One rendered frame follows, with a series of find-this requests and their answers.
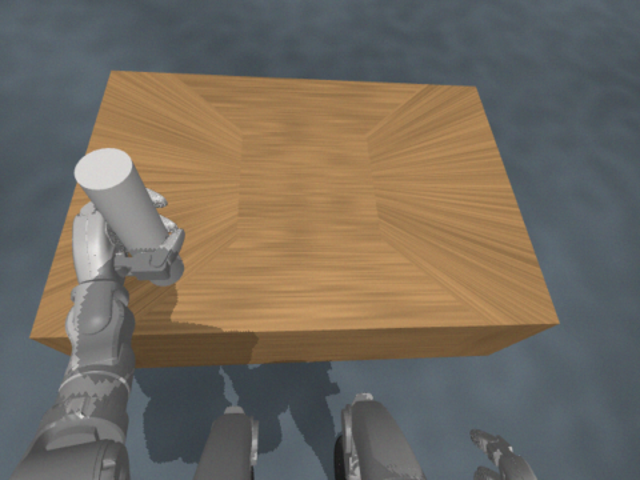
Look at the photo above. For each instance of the left robot hand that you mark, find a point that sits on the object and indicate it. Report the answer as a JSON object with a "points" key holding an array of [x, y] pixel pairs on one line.
{"points": [[99, 254]]}

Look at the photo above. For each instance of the can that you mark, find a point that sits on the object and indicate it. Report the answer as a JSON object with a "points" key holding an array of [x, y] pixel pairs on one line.
{"points": [[111, 181]]}

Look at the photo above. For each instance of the left robot arm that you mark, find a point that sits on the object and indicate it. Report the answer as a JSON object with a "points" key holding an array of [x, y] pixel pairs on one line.
{"points": [[82, 437]]}

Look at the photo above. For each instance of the right robot hand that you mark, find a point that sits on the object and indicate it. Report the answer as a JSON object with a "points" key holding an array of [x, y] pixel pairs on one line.
{"points": [[499, 451]]}

